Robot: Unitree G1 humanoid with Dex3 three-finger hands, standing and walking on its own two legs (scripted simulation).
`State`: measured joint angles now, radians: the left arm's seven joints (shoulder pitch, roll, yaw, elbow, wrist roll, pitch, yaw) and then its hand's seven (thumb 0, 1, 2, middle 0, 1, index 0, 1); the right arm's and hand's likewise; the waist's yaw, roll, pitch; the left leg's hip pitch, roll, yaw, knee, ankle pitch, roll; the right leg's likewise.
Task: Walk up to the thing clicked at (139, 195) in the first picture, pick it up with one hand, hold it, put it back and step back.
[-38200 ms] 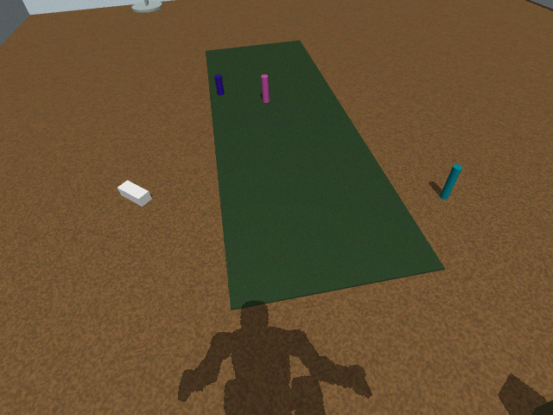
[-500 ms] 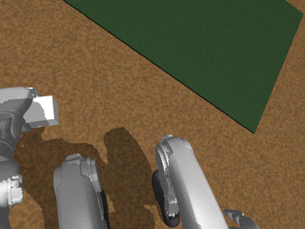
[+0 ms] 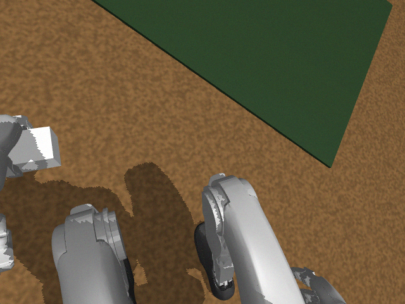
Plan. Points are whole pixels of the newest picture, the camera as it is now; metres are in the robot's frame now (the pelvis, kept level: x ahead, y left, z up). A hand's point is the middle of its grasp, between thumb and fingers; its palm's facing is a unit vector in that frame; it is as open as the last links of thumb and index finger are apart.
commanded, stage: lower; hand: left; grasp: from above
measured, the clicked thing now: (7, 154) +0.45 +0.32 -0.22
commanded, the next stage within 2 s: rest in 0.10 s
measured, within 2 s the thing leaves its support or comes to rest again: rests again in 1.04 s
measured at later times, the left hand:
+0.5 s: hand (19, 153) +0.46 +0.31 -0.23, palm faces -0.48 -0.08 -0.88, open 9.7 cm
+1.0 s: hand (23, 155) +0.46 +0.31 -0.26, palm faces -0.46 -0.08 -0.89, open 9.7 cm
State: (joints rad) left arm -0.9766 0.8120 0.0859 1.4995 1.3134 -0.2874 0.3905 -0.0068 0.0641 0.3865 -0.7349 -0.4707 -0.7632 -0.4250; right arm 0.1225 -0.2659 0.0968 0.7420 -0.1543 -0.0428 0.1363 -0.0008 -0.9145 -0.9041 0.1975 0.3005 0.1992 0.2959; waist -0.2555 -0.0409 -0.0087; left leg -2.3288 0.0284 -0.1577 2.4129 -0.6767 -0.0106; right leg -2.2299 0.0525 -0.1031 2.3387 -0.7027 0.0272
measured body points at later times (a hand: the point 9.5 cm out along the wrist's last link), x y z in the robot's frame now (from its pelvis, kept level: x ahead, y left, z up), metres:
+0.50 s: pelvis +0.00 +0.00 -0.02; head +0.27 +0.09 +0.33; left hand +0.48 +0.31 -0.18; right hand +0.05 -0.27 -0.11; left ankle +0.08 +0.13 -0.30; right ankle +0.10 -0.12 -0.30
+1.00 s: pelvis +0.00 +0.01 -0.03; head +0.26 +0.11 +0.32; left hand +0.47 +0.31 -0.21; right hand +0.05 -0.26 -0.10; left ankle +0.08 +0.13 -0.30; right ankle +0.10 -0.12 -0.30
